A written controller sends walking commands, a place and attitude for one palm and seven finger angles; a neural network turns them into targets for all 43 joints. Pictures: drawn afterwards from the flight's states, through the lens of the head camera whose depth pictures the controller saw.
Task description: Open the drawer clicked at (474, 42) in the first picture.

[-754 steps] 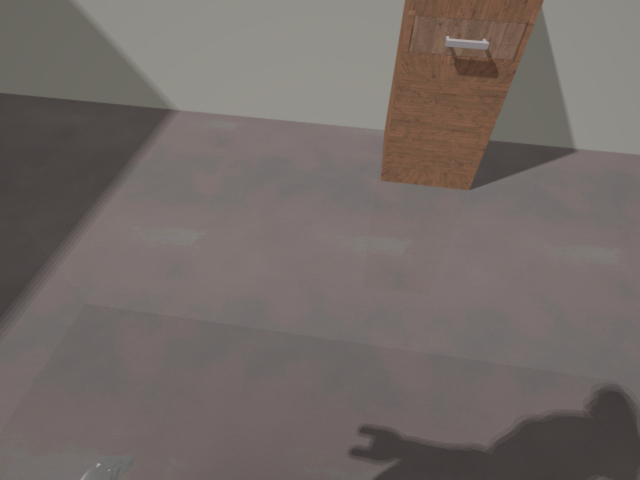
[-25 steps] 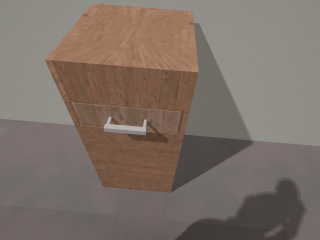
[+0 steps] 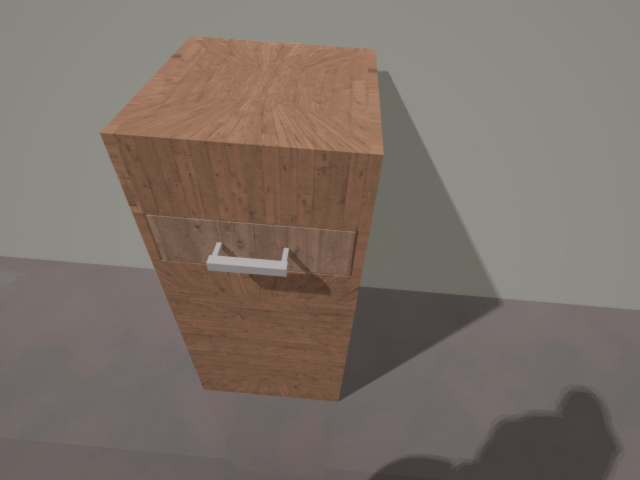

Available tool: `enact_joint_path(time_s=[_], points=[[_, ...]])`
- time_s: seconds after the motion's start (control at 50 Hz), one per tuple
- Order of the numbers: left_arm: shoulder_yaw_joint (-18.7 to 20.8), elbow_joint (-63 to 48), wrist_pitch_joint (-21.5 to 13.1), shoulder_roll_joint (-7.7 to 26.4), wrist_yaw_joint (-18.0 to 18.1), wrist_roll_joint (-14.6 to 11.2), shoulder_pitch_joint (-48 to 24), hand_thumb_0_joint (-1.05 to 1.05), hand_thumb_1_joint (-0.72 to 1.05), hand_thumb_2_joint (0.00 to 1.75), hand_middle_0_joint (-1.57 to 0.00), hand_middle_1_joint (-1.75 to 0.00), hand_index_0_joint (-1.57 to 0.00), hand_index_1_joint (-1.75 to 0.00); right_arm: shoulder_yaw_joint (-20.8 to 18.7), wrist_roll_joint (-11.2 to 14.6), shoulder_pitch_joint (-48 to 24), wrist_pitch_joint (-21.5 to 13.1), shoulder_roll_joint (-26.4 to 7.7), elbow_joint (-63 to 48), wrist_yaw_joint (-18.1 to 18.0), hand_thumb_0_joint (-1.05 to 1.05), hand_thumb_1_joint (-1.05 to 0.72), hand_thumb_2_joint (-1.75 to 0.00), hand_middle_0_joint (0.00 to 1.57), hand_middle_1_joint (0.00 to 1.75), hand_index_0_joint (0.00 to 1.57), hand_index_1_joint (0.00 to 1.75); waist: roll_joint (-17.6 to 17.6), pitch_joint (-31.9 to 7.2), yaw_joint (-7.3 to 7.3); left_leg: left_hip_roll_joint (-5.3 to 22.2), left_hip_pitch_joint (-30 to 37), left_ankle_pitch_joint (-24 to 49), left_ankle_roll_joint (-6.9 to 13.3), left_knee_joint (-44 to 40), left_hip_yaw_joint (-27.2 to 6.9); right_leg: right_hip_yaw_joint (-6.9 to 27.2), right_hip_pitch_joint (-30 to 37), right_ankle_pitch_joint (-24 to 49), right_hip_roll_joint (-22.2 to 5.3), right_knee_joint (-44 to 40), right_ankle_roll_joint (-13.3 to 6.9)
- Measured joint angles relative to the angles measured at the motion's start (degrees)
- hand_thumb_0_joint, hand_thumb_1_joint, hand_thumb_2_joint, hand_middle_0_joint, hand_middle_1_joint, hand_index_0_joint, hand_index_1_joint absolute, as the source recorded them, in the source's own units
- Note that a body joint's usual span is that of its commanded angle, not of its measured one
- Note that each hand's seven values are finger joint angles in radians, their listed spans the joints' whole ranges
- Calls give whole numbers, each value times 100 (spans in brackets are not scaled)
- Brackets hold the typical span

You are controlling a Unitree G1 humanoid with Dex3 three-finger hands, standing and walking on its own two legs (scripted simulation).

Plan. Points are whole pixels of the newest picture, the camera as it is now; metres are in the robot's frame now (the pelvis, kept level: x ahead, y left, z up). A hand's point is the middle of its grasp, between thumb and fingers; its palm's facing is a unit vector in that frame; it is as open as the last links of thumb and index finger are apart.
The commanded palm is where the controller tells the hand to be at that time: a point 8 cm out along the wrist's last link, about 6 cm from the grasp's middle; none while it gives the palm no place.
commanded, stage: raise the hand with hooked fingers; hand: left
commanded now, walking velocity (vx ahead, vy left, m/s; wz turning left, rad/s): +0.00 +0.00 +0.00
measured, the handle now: (249, 258) +0.51 +0.17 -0.07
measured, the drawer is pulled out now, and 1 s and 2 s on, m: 0.00 0.00 0.00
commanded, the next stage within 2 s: move the hooked fingers above the handle in 1.96 s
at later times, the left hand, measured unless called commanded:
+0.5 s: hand (199, 471) +0.16 +0.16 -0.08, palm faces -0.09 -0.28 -0.95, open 8.7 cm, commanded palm +0.14 +0.21 -0.01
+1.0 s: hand (176, 379) +0.24 +0.21 -0.01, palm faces -0.02 -0.11 -0.99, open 11.7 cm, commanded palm +0.22 +0.21 +0.05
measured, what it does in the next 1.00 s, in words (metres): stands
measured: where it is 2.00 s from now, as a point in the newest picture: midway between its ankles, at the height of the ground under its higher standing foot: outside the picture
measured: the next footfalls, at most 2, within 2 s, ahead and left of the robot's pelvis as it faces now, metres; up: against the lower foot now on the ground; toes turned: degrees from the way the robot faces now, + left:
none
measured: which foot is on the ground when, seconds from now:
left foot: down 0.00-1.00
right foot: down 0.00-1.00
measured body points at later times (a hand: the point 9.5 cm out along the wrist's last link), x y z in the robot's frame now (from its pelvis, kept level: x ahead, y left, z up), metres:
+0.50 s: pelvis -0.03 -0.02 -0.04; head -0.02 -0.03 +0.41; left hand +0.15 +0.18 -0.02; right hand +0.19 -0.25 -0.11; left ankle +0.01 +0.09 -0.74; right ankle +0.00 -0.11 -0.74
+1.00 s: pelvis +0.03 -0.03 -0.03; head +0.07 -0.05 +0.42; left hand +0.24 +0.21 +0.04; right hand +0.23 -0.24 -0.14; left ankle +0.01 +0.09 -0.74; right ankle +0.00 -0.11 -0.74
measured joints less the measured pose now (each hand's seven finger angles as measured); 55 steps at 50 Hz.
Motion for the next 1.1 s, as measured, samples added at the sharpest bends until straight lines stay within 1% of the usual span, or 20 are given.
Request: enact_joint_path(time_s=[0.08,0.1,0.12,0.16,0.2,0.24,0.28,0.32,0.36,0.4,0.46,0.54,0.6,0.68,0.74,0.8,0.86,0.92,1.0,1.1], points=[[-10,88,-26,-42,24,27,55,1,91,90,-20,-30,-20,-30,22,10,97,11,27,74,22,0,-92,-90,20,30,20,30,11,80,3,16,-104,70,4,4,-9,-12,-62,107,15,-77,11],[-110,-758,353,0,36,191,299,1,91,90,-20,-30,-20,-30,75,103,215,-28,14,-174,-19,1,-92,-90,20,30,20,30,-2,154,37,11,-148,62,11,57,23,18,-144,100,4,21,7],[-213,-1778,521,103,152,412,590,2,91,90,-20,-30,-20,-30,124,185,371,-265,3,-435,-119,1,-92,-90,20,30,20,30,-38,216,110,-22,-156,69,19,60,86,74,-261,27,-32,213,-72],[-256,-3320,503,408,581,569,954,4,93,89,-20,-31,-20,-31,122,344,580,-848,-14,-754,-300,1,-92,-90,20,30,20,30,-60,155,149,-115,-281,77,26,120,143,174,-548,-270,-104,639,-175],[-320,-4409,570,638,898,817,952,5,92,89,-20,-32,-20,-32,88,443,656,-1188,-90,-1106,-392,1,-92,-90,20,30,20,30,41,39,64,-213,-482,53,52,297,91,236,-747,-264,-145,873,-152],[-418,-5070,518,758,1186,1428,692,4,89,88,-20,-34,-20,-34,85,380,542,-1384,-246,-1404,-403,1,-91,-90,20,30,20,30,243,-101,-54,-244,-757,-16,67,562,29,253,-975,-359,-138,1101,-95],[-531,-5341,400,826,1477,2317,226,4,85,86,-20,-36,-20,-36,59,221,321,-1410,-371,-1719,-340,1,-91,-90,20,30,20,30,400,-254,-188,-273,-1119,-113,48,869,-36,326,-1297,-449,-76,1376,-95],[-578,-5288,226,765,1747,3285,-279,3,81,85,-20,-38,-20,-38,-12,43,46,-1267,-426,-2028,-216,1,-91,-90,20,30,20,30,464,-386,-241,-280,-1478,-207,18,1150,-56,430,-1654,-572,5,1664,-120],[-562,-5176,40,607,1903,4137,-521,2,77,83,-20,-41,-20,-40,-72,-52,-226,-962,-436,-2325,-62,1,-91,-90,20,30,20,30,422,-481,-151,-241,-1705,-201,-1,1305,24,598,-1944,-526,112,1843,-148],[-579,-5161,-105,479,1959,4812,-448,2,72,81,-20,-43,-20,-43,-100,-96,-436,-557,-412,-2605,66,1,-91,-90,20,30,20,30,285,-588,-25,-178,-1883,-273,1,1419,152,741,-2205,-533,192,2017,-151],[-673,-5210,-229,423,1984,5555,-88,1,64,79,-21,-48,-21,-47,-139,-121,-618,-2,-389,-2950,170,1,-91,-90,20,30,20,30,24,-626,181,-123,-2064,-345,-32,1540,188,786,-2429,-627,263,2189,-191],[-658,-5382,-220,662,2183,6135,423,0,54,74,-23,-54,-23,-53,-227,-225,-783,463,-436,-3234,158,1,-90,-90,20,30,20,30,-111,-517,484,-49,-2287,-489,-119,1811,33,623,-2560,-737,329,2333,-276],[-431,-5563,-295,1037,2374,6242,505,0,46,71,-25,-58,-25,-58,-268,-317,-941,572,-441,-3215,88,1,-90,-90,20,30,20,30,-66,-501,629,-29,-2495,-634,-167,2099,-159,424,-2654,-873,345,2486,-329],[-60,-5817,-504,1393,2459,6074,148,0,36,67,-26,-64,-26,-64,-226,-407,-1176,499,-385,-3075,60,1,-91,-90,20,30,20,30,130,-544,652,-32,-2713,-843,-206,2467,-374,204,-2740,-1075,345,2702,-372],[-1,-5911,-444,1361,2348,5851,-259,1,29,64,-26,-69,-26,-68,-139,-374,-1269,471,-285,-3012,91,1,-91,-90,20,30,20,30,298,-586,564,-46,-2720,-924,-227,2531,-438,144,-2708,-1154,335,2721,-366],[-119,-5980,-167,1173,2043,5682,-456,0,22,61,-26,-73,-26,-73,-21,-271,-1212,559,-151,-3004,125,1,-91,-90,20,30,20,30,360,-615,477,-47,-2521,-907,-226,2301,-355,241,-2564,-1137,334,2549,-350],[-228,-6101,-9,1115,1710,5651,-336,0,16,59,-27,-78,-27,-77,128,-187,-1020,648,-70,-3006,131,1,-90,-90,20,30,20,30,300,-615,409,-39,-2194,-837,-207,1900,-212,403,-2337,-1068,346,2264,-335],[-238,-6212,-40,1212,1530,5694,-121,0,9,56,-27,-82,-27,-82,181,-178,-812,677,-87,-2980,128,1,-90,-90,21,30,20,30,231,-555,358,-29,-1922,-785,-199,1590,-139,491,-2117,-1015,361,2015,-334],[-98,-6371,-172,1399,1565,5754,-13,0,0,52,-28,-88,-28,-88,50,-252,-641,713,-237,-2871,110,1,-90,-90,21,30,20,30,220,-452,354,-22,-1761,-783,-198,1430,-165,477,-1926,-995,370,1806,-335],[117,-6472,-209,1466,1703,5622,-253,0,-12,47,-29,-96,-29,-95,-218,-267,-618,726,-462,-2701,88,1,-90,-90,20,30,20,30,331,-422,352,-63,-1718,-812,-163,1396,-242,407,-1816,-1012,331,1688,-298]])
